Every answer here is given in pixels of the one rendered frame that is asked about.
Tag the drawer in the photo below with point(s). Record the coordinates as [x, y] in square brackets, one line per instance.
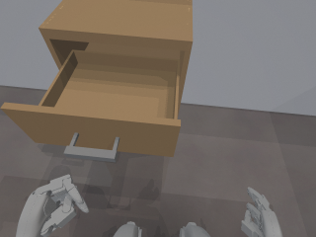
[103, 95]

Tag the robot right thigh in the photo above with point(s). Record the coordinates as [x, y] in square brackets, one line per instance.
[193, 231]

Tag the robot thigh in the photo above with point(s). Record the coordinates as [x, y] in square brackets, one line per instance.
[128, 230]
[193, 231]

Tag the robot left thigh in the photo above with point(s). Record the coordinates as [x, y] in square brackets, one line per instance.
[128, 230]

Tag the cabinet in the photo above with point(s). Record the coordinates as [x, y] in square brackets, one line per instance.
[153, 28]

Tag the robot right hand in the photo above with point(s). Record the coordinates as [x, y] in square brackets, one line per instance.
[265, 220]

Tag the handle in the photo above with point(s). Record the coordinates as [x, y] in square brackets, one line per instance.
[72, 151]

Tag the robot left hand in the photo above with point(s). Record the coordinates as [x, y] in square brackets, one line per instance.
[40, 206]

